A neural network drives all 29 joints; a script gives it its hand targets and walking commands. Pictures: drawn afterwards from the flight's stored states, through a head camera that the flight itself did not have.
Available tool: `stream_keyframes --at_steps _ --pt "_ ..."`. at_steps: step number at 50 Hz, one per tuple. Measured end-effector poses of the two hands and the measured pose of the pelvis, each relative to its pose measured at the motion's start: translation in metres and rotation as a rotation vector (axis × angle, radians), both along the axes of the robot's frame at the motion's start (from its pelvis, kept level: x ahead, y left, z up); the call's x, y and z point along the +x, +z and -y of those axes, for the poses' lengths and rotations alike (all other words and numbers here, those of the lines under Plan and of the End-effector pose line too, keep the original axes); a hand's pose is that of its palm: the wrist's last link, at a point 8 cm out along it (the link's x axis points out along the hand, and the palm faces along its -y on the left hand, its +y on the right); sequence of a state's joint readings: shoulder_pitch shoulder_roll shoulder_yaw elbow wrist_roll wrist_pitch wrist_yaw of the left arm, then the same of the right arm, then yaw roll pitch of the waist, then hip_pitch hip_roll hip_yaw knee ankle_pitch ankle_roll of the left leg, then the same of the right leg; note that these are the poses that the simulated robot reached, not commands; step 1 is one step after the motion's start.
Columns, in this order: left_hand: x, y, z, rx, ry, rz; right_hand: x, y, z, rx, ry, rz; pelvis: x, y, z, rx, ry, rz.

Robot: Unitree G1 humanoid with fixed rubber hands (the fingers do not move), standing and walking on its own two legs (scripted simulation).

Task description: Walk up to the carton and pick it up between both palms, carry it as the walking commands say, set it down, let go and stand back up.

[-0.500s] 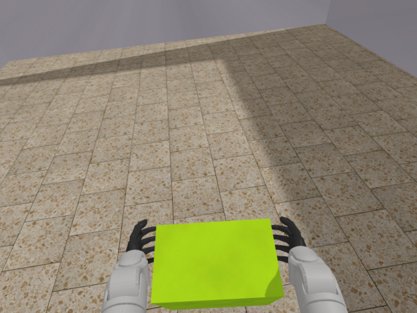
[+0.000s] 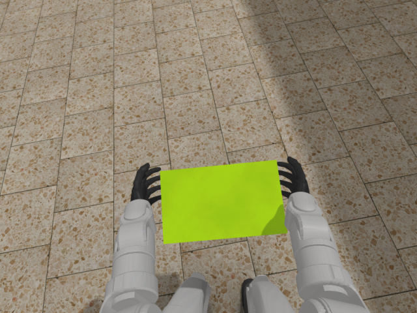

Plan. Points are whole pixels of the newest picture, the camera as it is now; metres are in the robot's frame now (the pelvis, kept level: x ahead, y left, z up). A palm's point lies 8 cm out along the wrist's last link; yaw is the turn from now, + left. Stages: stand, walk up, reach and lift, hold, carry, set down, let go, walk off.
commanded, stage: set down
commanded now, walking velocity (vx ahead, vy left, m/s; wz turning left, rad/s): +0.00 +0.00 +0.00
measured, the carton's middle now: (221, 203) +0.35 +0.04 -0.13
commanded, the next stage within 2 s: none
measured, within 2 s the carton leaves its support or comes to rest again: neither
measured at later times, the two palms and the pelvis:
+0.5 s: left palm (153, 203) +0.34 +0.21 -0.14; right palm (280, 194) +0.39 -0.10 -0.15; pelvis -0.01 +0.03 -0.08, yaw +0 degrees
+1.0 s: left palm (165, 205) +0.36 +0.20 -0.24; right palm (275, 198) +0.41 -0.10 -0.25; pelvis -0.01 +0.01 -0.16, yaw +2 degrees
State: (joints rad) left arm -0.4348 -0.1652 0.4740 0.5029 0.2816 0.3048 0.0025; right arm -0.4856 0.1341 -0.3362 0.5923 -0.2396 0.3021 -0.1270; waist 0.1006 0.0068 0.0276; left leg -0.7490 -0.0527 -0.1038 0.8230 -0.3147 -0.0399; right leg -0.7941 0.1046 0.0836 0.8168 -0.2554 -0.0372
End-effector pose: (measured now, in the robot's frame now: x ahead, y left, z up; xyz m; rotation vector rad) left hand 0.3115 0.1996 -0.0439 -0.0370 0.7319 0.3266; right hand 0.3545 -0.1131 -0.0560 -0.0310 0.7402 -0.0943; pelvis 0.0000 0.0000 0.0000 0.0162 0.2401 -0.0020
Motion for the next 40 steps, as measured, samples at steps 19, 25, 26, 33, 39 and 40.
stream_keyframes --at_steps 19,25,26,33,39,40 --pt "0.020 -0.072 -0.012 0.016 0.125 0.019 0.030 -0.073 -0.020 -0.007 0.032 0.017 -0.011 -0.059 -0.024 -0.008 0.008 -0.264" --pt "0.027 -0.098 -0.008 0.007 0.116 0.010 0.032 -0.099 -0.015 -0.015 0.022 0.008 -0.007 -0.078 -0.029 -0.007 0.004 -0.330" --pt "0.028 -0.102 -0.008 0.007 0.115 0.011 0.033 -0.103 -0.015 -0.014 0.021 0.009 -0.007 -0.082 -0.030 -0.007 0.004 -0.339" --pt "0.034 -0.127 -0.013 0.017 0.122 0.027 0.041 -0.131 -0.020 -0.002 0.026 0.023 -0.005 -0.105 -0.031 -0.007 0.011 -0.388" --pt "0.037 -0.149 -0.014 0.016 0.134 0.035 0.048 -0.152 -0.022 0.001 0.035 0.030 -0.006 -0.124 -0.028 -0.005 0.023 -0.416" --pt "0.038 -0.153 -0.013 0.015 0.135 0.036 0.049 -0.156 -0.021 0.000 0.035 0.031 -0.007 -0.127 -0.027 -0.005 0.024 -0.420"
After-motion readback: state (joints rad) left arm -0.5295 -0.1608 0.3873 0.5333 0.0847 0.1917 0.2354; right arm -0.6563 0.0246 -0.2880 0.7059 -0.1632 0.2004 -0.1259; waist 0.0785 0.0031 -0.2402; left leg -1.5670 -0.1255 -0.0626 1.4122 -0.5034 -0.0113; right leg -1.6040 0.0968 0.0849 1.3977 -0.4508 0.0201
